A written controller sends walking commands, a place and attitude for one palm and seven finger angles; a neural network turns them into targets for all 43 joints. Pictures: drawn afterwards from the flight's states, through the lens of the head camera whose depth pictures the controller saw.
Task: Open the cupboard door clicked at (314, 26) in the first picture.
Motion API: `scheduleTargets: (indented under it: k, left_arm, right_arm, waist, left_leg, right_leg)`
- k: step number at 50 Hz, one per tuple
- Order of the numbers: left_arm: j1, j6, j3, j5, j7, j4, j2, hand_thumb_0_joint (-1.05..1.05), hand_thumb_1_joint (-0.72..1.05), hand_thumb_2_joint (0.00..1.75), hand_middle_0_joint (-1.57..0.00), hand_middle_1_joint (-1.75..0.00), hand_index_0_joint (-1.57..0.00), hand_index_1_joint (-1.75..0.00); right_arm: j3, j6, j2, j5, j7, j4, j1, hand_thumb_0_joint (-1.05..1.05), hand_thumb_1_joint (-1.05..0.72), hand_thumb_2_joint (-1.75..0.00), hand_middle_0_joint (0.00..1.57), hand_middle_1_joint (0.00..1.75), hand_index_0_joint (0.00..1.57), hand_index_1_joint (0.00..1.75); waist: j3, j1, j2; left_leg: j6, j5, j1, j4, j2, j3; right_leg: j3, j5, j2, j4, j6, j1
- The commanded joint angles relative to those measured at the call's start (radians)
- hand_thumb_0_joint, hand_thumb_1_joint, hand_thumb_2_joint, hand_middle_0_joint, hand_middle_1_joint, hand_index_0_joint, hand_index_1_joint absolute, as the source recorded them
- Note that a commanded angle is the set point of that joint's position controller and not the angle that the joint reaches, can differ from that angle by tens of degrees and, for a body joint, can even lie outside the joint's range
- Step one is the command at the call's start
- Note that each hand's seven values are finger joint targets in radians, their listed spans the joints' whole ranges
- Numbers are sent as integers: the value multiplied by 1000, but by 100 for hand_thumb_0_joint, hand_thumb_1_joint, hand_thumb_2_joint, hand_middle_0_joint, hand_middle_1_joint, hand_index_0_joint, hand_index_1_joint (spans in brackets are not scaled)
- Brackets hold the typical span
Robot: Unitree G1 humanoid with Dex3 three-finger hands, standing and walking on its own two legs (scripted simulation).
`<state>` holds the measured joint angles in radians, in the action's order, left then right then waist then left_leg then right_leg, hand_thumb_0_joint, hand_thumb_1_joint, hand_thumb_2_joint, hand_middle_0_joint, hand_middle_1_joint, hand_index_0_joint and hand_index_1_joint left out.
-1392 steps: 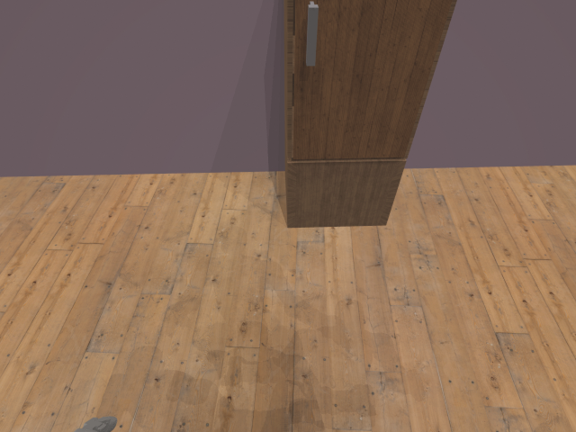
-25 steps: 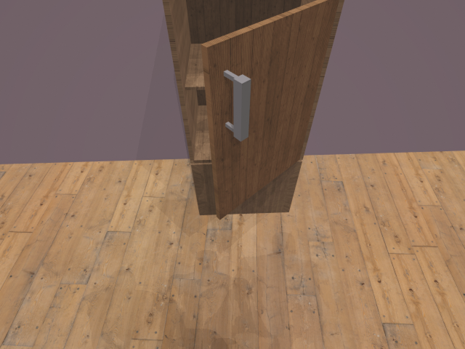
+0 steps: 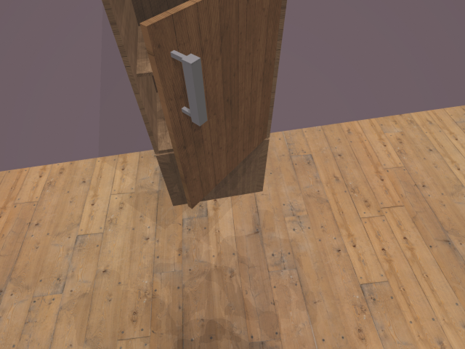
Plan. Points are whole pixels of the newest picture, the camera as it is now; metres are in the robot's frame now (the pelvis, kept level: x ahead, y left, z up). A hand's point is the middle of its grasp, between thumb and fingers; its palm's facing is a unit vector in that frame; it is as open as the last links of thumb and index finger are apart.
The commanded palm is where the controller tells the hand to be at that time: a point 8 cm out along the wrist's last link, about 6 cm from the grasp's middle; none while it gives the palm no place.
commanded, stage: walk to a spot facing it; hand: left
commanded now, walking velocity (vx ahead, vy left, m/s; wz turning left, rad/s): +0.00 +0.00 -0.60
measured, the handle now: (188, 89) +0.57 +0.14 +0.12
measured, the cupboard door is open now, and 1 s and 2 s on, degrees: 40 40 40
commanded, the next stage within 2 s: none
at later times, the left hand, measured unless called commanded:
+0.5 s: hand out of the picture +0.10 +0.15 -0.16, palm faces -0.21 -0.95 -0.24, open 7.4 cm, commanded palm none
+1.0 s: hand (204, 303) +0.23 +0.08 -0.16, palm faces -0.55 -0.78 -0.31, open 7.4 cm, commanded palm none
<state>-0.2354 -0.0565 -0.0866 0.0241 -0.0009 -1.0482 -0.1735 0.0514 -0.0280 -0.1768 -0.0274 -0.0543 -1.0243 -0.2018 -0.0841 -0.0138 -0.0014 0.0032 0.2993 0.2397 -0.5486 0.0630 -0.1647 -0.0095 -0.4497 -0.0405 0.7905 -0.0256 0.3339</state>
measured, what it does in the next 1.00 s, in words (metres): steps on the spot, turning right: left foot, then right foot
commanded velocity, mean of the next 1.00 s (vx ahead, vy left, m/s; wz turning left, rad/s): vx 0.00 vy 0.00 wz -0.60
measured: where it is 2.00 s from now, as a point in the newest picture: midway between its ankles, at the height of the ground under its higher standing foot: outside the picture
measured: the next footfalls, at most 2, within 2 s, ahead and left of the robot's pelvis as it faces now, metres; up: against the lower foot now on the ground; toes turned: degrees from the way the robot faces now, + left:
left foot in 0.60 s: +0.10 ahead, +0.11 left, +0.00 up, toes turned -22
right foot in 0.90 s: +0.00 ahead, -0.16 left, +0.00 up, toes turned -36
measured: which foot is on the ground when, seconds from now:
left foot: down 0.00-0.12, up 0.14-0.58, down 0.60-0.90, up 0.92-1.00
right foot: down 0.00-0.60, up 0.62-0.88, down 0.90-1.00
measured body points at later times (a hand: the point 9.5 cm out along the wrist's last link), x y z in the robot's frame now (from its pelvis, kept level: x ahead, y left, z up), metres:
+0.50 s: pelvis +0.01 -0.03 +0.01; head +0.07 -0.05 +0.46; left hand +0.11 +0.20 -0.14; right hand +0.08 -0.31 -0.13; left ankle +0.04 +0.13 -0.68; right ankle -0.01 -0.11 -0.73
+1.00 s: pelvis +0.02 -0.04 -0.01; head +0.06 -0.09 +0.44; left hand +0.25 +0.12 -0.13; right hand -0.10 -0.29 -0.16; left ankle +0.06 +0.11 -0.67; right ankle -0.03 -0.14 -0.73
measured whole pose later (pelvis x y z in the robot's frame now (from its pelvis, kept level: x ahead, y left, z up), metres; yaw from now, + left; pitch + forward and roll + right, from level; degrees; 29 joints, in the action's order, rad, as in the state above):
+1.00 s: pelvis +0.02 -0.04 -0.01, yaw -36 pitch +0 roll +0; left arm -0.14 -0.02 -0.07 0.03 0.00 -0.88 -0.24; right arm 0.06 -0.07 -0.27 -0.01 -0.03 -0.92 -0.20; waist -0.15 0.01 -0.04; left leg 0.06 0.54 0.42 -1.06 0.10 -0.04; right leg 0.01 -0.32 -0.01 0.65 -0.03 0.35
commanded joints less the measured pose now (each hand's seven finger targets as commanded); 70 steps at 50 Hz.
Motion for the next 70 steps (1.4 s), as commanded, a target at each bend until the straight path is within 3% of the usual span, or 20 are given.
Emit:
scheduleTargets:
  k: [1,4,6,8,13,26,28,30,31,36,42,43,45,47,57,58,60,61,65,70]
  left_arm:
    - [14,19,-15,-4,14,111,-58,0,90,90,-20,-30,-20,-30]
    - [-91,27,-24,-2,15,93,-92,0,90,90,-20,-30,-20,-30]
    - [-120,44,-54,8,-10,100,-276,0,90,90,-20,-30,-20,-30]
    - [-64,38,-52,0,-25,124,-244,0,90,90,-20,-30,-20,-30]
    - [-37,51,-36,-1,-35,148,-208,0,90,90,-20,-30,-20,-30]
    - [-11,36,-48,2,-24,185,-229,0,90,90,-20,-30,-20,-30]
    - [34,33,-40,-5,-19,198,-205,0,90,90,-20,-30,-20,-30]
    - [18,37,-22,-14,0,238,-130,0,90,90,-20,-30,-20,-30]
    - [30,39,-28,-4,8,253,-157,0,90,90,-20,-30,-20,-30]
    - [83,20,-17,-5,37,241,-123,0,90,90,-20,-30,-20,-30]
    - [45,34,-11,-6,42,221,-124,0,90,90,-20,-30,-20,-30]
    - [-10,41,-17,-5,38,205,-155,0,90,90,-20,-30,-20,-30]
    - [-130,56,-56,0,5,168,-348,0,90,90,-20,-30,-20,-30]
    - [-62,41,-47,0,-17,179,-303,0,90,90,-20,-30,-20,-30]
    - [102,28,-31,-3,-13,215,-240,0,90,90,-20,-30,-20,-30]
    - [120,26,-25,-7,-11,221,-216,0,90,90,-20,-30,-20,-30]
    - [94,23,-7,-17,6,263,-126,0,90,90,-20,-30,-20,-30]
    - [115,27,-15,-8,16,274,-154,0,90,90,-20,-30,-20,-30]
    - [168,26,-14,4,53,258,-113,0,90,90,-20,-30,-20,-30]
    - [187,46,0,3,65,261,-88,0,90,90,-20,-30,-20,-30]
  right_arm:
    - [38,19,-193,-18,-2,82,-10,0,-90,-90,20,30,20,30]
    - [45,8,-205,-8,7,110,38,0,-90,-90,20,30,20,30]
    - [34,-5,-115,12,23,175,84,0,-90,-90,20,30,20,30]
    - [43,-14,-133,10,24,176,117,0,-90,-90,20,30,20,30]
    - [29,-9,-112,13,24,169,110,0,-90,-90,20,30,20,30]
    - [24,10,-109,30,10,211,93,0,-90,-90,20,30,20,30]
    - [27,23,-128,29,3,188,10,0,-90,-90,20,30,20,30]
    - [48,34,-275,3,-5,203,-34,0,-90,-90,20,30,20,30]
    - [44,25,-269,-4,-9,226,-25,0,-90,-90,20,30,20,30]
    - [24,30,-203,-13,-1,228,14,0,-90,-90,20,30,20,30]
    - [44,15,-248,-6,15,203,-35,0,-90,-90,20,30,20,30]
    - [45,13,-248,1,21,211,-25,0,-90,-90,20,30,20,30]
    - [21,8,-136,21,31,279,48,0,-90,-90,20,30,20,30]
    - [28,-2,-159,23,20,253,60,0,-90,-90,20,30,20,30]
    - [17,13,-121,23,19,175,-86,0,-90,-90,20,30,20,30]
    - [21,21,-136,22,15,163,-127,0,-90,-90,20,30,20,30]
    - [44,35,-291,-5,5,182,-151,0,-90,-90,20,30,20,30]
    - [41,33,-293,-13,7,205,-138,0,-90,-90,20,30,20,30]
    - [24,44,-213,-17,14,205,-78,0,-90,-90,20,30,20,30]
    - [41,45,-240,-17,28,167,-149,0,-90,-90,20,30,20,30]
  waist:
    - [51,-1,-138]
    - [58,-54,-40]
    - [32,-75,381]
    - [50,-47,213]
    - [140,-18,79]
    - [140,7,123]
    - [159,48,89]
    - [162,44,-318]
    - [121,42,-156]
    - [90,10,-215]
    - [117,8,-198]
    - [132,-21,-149]
    - [164,-92,332]
    - [140,-63,307]
    - [131,50,139]
    - [146,70,95]
    - [133,65,-329]
    - [116,74,-185]
    - [39,39,-196]
    - [66,71,-202]
  left_leg:
    - [-165,-314,-59,211,325,203]
    - [-67,-210,34,11,236,70]
    - [43,339,323,-464,-19,6]
    - [29,250,356,-641,1,172]
    - [55,138,316,-546,-5,184]
    - [36,90,109,-134,-68,201]
    - [24,-55,-127,107,-34,215]
    - [-177,-320,-303,262,401,613]
    - [-241,-324,-151,244,452,589]
    - [-134,-559,-115,160,238,211]
    - [-66,-439,-64,29,232,109]
    - [-27,-379,-4,-66,204,79]
    - [71,367,361,-516,-1,20]
    - [54,308,382,-642,34,177]
    - [49,17,12,-42,-43,123]
    - [36,-43,-95,88,-9,150]
    - [-159,-182,-195,295,414,582]
    - [-215,-22,-51,315,451,589]
    - [-108,-10,-70,296,269,268]
    - [-87,34,-80,236,286,124]
  right_leg:
    - [14,-64,83,80,17,63]
    - [63,188,58,-223,20,-124]
    - [-492,554,399,-516,-151,-197]
    - [-497,387,341,-488,-199,-167]
    - [-358,714,258,-388,-170,-289]
    - [-470,697,192,-354,-152,-183]
    - [-416,563,122,-286,-75,-26]
    - [-101,-177,-61,69,43,276]
    - [-57,-187,4,245,61,243]
    - [21,-47,62,242,81,205]
    - [124,125,17,-171,42,-60]
    - [113,255,24,-291,27,-178]
    - [-445,810,445,-432,-176,-384]
    - [-419,552,363,-422,-218,-283]
    - [-326,475,196,-351,-112,-60]
    - [-294,405,156,-298,-69,9]
    - [-23,-164,-36,98,45,264]
    - [-52,-158,30,257,47,206]
    - [27,3,89,233,62,256]
    - [133,-10,62,-94,44,79]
